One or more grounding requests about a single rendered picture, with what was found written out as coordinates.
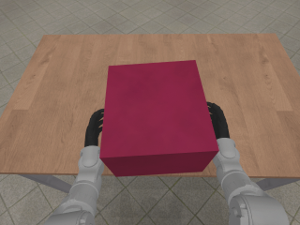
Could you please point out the right robot hand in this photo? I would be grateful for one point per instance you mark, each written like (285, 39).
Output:
(219, 121)

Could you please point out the right robot forearm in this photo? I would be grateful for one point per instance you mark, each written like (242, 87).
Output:
(230, 174)

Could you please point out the left robot forearm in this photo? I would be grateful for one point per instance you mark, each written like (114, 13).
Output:
(84, 192)

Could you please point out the carton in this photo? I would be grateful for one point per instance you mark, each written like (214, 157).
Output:
(156, 120)

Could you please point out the table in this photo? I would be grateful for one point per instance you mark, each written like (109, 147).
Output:
(248, 75)

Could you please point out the left robot upper arm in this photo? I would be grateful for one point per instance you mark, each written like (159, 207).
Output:
(81, 217)

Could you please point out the left robot hand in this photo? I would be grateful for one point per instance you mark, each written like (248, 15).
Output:
(93, 129)

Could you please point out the right robot upper arm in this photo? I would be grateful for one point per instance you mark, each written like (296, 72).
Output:
(256, 210)

